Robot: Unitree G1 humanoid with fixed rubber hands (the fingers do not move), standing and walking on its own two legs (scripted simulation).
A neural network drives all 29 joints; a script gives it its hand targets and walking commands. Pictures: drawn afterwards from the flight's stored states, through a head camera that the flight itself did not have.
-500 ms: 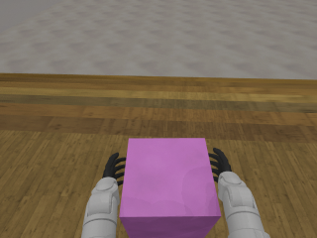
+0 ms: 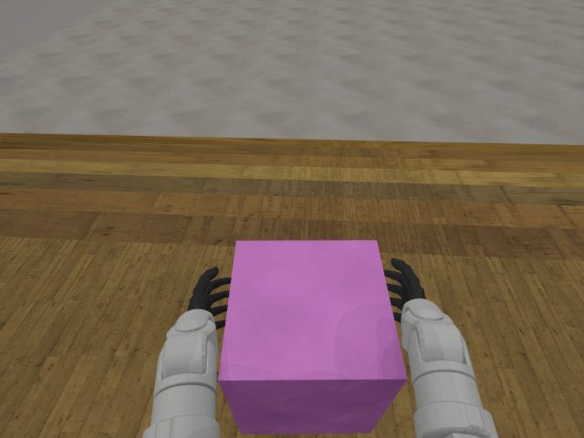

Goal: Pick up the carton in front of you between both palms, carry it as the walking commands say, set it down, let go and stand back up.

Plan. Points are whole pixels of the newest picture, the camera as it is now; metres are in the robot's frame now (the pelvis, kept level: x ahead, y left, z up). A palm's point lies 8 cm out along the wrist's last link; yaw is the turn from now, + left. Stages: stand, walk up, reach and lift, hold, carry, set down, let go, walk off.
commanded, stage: reach and lift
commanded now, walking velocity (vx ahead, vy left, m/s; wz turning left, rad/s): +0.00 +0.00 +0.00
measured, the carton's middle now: (306, 341) +0.30 +0.00 -0.04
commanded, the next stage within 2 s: hold in 0.56 s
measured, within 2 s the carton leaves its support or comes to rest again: neither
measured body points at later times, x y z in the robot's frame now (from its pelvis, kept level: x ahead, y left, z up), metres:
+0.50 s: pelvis +0.02 +0.00 +0.01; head -0.01 +0.00 +0.45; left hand +0.32 +0.15 +0.03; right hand +0.32 -0.15 +0.03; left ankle +0.03 +0.12 -0.74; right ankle +0.03 -0.12 -0.74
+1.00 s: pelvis +0.00 +0.00 +0.00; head -0.04 +0.00 +0.45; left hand +0.30 +0.15 +0.05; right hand +0.31 -0.15 +0.05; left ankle +0.03 +0.12 -0.74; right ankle +0.03 -0.12 -0.74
